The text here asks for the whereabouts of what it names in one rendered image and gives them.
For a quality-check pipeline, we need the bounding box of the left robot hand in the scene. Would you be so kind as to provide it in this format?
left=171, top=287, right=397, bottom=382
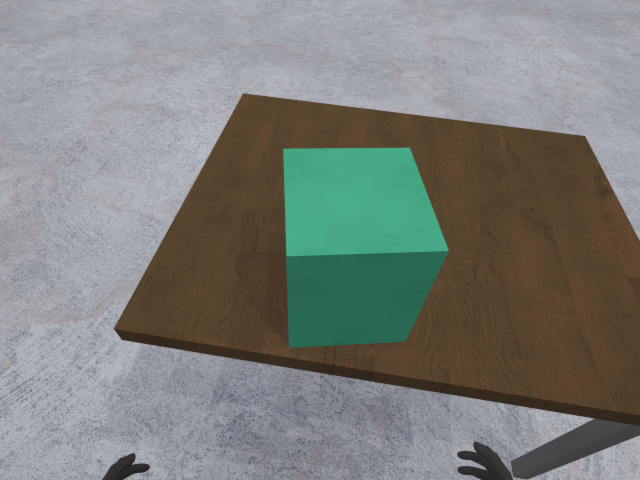
left=102, top=453, right=150, bottom=480

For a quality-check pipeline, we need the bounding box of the table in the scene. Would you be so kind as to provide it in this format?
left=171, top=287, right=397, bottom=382
left=114, top=93, right=640, bottom=480

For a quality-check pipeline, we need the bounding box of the right robot hand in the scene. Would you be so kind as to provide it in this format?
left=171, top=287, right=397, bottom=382
left=457, top=442, right=513, bottom=480

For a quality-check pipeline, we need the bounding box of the carton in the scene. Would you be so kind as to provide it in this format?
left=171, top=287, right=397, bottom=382
left=283, top=148, right=449, bottom=348

